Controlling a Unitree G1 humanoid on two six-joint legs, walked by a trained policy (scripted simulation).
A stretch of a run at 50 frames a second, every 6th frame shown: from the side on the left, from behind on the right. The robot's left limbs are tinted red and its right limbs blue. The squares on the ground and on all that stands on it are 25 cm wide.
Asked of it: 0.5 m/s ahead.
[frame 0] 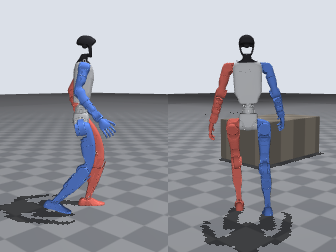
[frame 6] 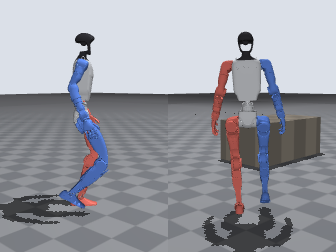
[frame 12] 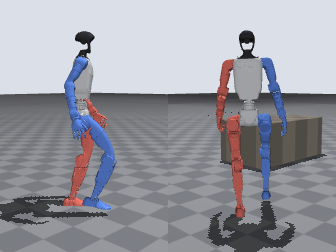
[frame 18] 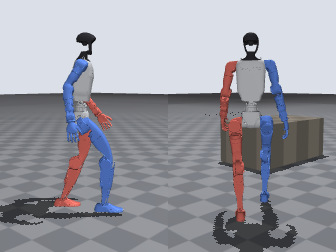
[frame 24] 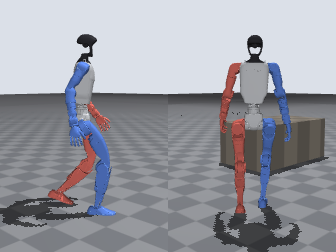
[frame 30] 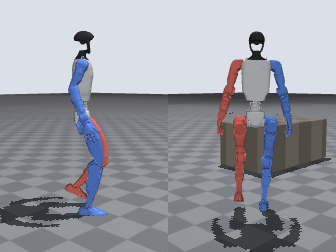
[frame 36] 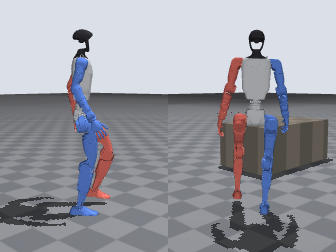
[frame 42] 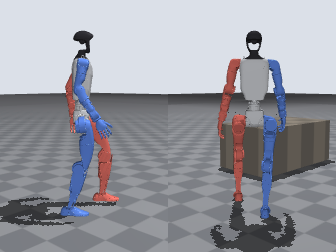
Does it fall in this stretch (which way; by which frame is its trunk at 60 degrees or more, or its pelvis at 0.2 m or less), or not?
no
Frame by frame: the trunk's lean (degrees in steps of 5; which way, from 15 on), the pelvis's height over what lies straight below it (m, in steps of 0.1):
0: 5, 0.8
6: 5, 0.8
12: 5, 0.8
18: 5, 0.8
24: 5, 0.8
30: 0, 0.8
36: 0, 0.8
42: 0, 0.8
